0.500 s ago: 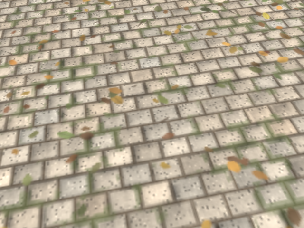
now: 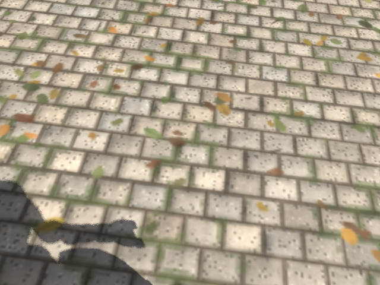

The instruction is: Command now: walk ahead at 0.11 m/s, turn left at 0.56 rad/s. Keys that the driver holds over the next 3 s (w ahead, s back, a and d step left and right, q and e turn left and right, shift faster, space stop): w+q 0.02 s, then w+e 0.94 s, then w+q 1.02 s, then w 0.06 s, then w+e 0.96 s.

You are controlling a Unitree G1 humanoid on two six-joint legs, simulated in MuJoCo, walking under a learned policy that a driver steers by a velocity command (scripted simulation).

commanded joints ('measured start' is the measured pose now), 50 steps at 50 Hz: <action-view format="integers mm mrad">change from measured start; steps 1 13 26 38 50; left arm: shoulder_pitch -48 270 330 196 -99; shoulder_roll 81 170 160 51 31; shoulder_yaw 17 15 14 -12 -38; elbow -78 25 9 -82 -214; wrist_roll -5 0 -33 -31 -18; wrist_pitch -32 -119 -59 -52 -66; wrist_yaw -13 -65 -20 -47 -105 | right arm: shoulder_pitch -3 -107 -242 29 145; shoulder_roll -177 -150 -64 -55 -178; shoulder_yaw -50 -20 -12 -24 -51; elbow -69 -103 -113 11 114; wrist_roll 2 16 12 -22 19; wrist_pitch -8 -105 -150 -137 -118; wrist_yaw -3 19 63 35 34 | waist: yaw -22 67 79 -3 -48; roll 179 -143 -143 138 51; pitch -88 91 5 0 54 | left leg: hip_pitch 91 -552 -118 187 283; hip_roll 227 74 37 331 359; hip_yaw -331 18 86 -75 222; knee -170 535 61 -276 -263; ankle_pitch -227 -351 109 59 425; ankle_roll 162 -37 -125 105 73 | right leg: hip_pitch -26 470 319 -222 -109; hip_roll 9 -383 -176 -134 -68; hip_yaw -7 636 287 5 -117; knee -109 -719 -636 293 -244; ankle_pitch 2 -352 192 37 272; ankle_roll -9 -416 -282 -110 -168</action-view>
